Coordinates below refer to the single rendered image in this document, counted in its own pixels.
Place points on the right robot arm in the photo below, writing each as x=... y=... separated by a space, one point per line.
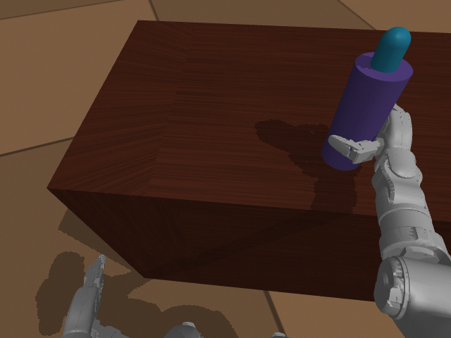
x=414 y=279

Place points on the left robot hand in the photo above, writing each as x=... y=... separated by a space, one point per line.
x=82 y=314

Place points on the right robot hand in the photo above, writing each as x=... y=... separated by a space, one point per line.
x=396 y=132

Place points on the bottle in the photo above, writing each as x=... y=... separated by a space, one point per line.
x=375 y=84

